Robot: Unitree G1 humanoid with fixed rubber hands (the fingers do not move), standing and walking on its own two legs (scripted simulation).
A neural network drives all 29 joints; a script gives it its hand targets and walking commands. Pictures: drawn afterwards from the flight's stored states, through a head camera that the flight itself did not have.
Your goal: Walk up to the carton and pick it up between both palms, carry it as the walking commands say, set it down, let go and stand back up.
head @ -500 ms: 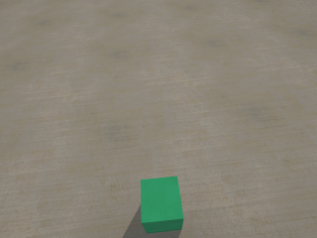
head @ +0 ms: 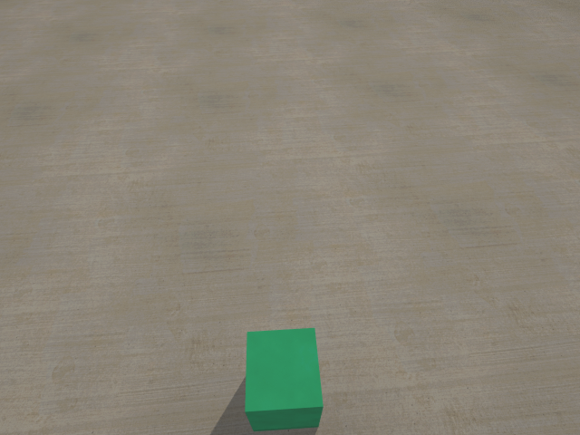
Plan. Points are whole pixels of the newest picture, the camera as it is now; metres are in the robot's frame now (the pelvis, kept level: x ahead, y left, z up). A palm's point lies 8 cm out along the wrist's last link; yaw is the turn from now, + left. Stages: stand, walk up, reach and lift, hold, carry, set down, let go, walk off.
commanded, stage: stand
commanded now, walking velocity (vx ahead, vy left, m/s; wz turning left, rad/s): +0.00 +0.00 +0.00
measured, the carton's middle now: (283, 380) +0.38 +0.05 -0.65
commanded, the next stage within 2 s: reach and lift in 0.16 s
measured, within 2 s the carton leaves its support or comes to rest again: neither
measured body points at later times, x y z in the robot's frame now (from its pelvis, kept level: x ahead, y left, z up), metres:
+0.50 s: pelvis -0.02 +0.02 -0.03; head +0.06 +0.01 +0.42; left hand +0.16 +0.23 -0.15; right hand +0.16 -0.19 -0.15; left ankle -0.03 +0.15 -0.74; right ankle -0.03 -0.06 -0.74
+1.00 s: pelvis -0.10 +0.08 -0.08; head +0.05 +0.06 +0.34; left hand +0.19 +0.25 -0.20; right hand +0.17 -0.16 -0.20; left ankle -0.03 +0.16 -0.74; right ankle -0.03 -0.06 -0.74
